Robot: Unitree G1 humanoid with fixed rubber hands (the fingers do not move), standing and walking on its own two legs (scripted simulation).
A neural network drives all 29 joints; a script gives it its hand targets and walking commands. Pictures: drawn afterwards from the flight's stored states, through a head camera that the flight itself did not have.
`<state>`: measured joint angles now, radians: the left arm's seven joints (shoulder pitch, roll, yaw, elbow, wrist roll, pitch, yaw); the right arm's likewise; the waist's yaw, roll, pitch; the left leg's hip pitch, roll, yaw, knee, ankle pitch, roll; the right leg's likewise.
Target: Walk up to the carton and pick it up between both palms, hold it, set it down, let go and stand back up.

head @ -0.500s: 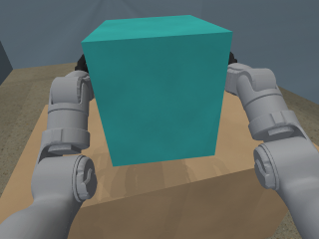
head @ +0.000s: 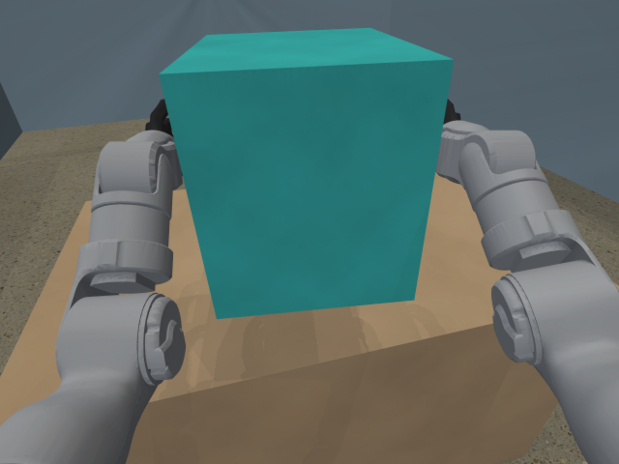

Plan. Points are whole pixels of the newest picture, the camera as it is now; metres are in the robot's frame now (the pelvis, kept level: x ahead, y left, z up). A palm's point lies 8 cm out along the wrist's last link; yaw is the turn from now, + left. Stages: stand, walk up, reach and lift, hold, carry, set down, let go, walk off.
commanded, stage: hold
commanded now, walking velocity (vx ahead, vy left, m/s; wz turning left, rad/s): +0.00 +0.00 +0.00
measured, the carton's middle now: (302, 156) +0.43 +0.00 +0.27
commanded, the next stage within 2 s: none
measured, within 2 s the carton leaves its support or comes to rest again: neither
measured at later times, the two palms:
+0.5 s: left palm (160, 155) +0.38 +0.17 +0.30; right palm (438, 143) +0.38 -0.16 +0.30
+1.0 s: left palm (158, 163) +0.37 +0.17 +0.30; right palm (445, 149) +0.36 -0.16 +0.30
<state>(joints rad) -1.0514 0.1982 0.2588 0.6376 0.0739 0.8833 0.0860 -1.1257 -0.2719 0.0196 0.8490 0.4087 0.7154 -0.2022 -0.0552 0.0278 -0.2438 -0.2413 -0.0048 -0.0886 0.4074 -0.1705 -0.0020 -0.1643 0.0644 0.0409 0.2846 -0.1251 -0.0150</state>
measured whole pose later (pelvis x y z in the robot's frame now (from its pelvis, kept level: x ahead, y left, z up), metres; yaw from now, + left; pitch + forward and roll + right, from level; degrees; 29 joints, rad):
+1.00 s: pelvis +0.01 +0.00 +0.00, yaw +0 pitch -2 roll -2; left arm -0.91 0.16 0.27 0.43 0.09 0.93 0.07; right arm -1.00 -0.28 0.08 0.65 0.46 0.77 -0.25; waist -0.08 0.02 -0.23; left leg -0.18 -0.01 -0.09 0.41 -0.19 0.00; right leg -0.09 0.07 0.05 0.26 -0.13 -0.01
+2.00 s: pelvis +0.00 +0.00 +0.00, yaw +0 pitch +2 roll -2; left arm -1.10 0.21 0.25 0.70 0.06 0.85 0.10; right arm -1.17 -0.28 0.02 0.89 0.40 0.72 -0.19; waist -0.06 0.02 -0.26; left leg -0.28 -0.01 -0.10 0.41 -0.17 0.00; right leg -0.21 0.07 0.05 0.30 -0.12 -0.01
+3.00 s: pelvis +0.00 +0.00 +0.00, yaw +0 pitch +0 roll -2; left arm -1.06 0.20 0.27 0.64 0.08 0.88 0.07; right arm -1.14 -0.28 0.04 0.86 0.43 0.74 -0.21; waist -0.05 0.02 -0.24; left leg -0.23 0.00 -0.10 0.40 -0.16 -0.01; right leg -0.16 0.07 0.06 0.28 -0.12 -0.02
